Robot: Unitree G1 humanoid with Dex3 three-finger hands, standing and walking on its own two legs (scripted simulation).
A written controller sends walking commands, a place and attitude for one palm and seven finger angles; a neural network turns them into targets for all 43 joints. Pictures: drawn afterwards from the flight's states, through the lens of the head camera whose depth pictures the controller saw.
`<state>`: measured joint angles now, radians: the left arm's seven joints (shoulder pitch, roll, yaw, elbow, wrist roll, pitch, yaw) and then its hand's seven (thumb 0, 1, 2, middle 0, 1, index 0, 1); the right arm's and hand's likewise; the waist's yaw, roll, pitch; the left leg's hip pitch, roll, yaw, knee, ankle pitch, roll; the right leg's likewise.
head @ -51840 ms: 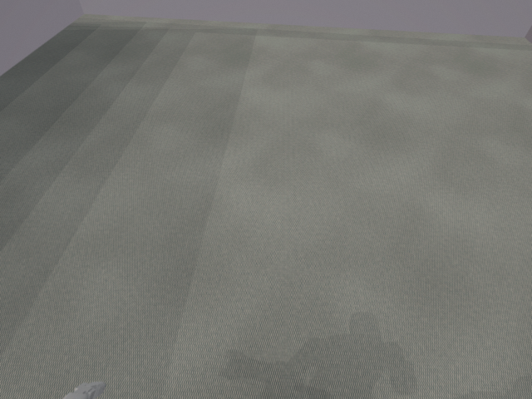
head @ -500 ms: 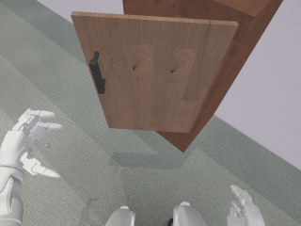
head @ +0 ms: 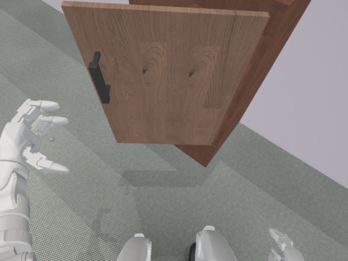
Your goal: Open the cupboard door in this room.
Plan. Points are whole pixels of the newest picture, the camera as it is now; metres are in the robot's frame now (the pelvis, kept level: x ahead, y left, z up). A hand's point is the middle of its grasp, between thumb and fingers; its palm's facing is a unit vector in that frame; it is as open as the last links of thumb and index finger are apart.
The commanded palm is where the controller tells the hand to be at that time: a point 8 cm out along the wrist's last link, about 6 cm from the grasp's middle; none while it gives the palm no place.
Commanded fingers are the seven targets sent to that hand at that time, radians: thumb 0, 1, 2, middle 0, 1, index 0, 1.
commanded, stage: move the hooked fingers beside the handle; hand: left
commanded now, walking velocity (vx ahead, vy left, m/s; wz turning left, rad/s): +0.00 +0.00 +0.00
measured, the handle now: (101, 79) +0.54 +0.21 +0.04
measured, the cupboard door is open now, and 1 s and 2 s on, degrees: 38 38 38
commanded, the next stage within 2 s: slide the fingers in behind the handle in 1.80 s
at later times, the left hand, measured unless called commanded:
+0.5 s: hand (65, 115) +0.42 +0.27 +0.05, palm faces +0.00 -1.00 -0.01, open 14.0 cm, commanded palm +0.40 +0.31 +0.04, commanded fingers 0.00 -0.50 0.30 -0.30 -1.20 -0.30 -1.20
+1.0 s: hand (73, 97) +0.47 +0.26 +0.05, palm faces +0.00 -1.00 -0.02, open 14.0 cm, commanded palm +0.46 +0.30 +0.04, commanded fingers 0.00 -0.50 0.30 -0.30 -1.20 -0.30 -1.20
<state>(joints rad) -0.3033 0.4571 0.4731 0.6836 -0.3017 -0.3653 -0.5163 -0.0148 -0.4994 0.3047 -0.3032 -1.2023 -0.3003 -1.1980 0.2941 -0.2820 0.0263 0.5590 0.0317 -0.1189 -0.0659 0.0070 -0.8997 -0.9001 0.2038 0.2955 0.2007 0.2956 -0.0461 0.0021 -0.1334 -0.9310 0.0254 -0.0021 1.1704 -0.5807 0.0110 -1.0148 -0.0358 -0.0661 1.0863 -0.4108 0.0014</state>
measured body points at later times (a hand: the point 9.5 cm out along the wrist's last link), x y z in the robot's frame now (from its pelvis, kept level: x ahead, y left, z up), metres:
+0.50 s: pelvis +0.00 +0.01 -0.01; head +0.12 +0.03 +0.43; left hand +0.41 +0.32 +0.05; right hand +0.09 -0.26 -0.11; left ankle -0.01 +0.11 -0.65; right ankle +0.06 -0.13 -0.65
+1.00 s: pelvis -0.01 +0.01 -0.02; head +0.14 +0.03 +0.41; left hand +0.47 +0.31 +0.05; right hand +0.04 -0.27 -0.12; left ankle -0.01 +0.11 -0.65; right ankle +0.06 -0.13 -0.65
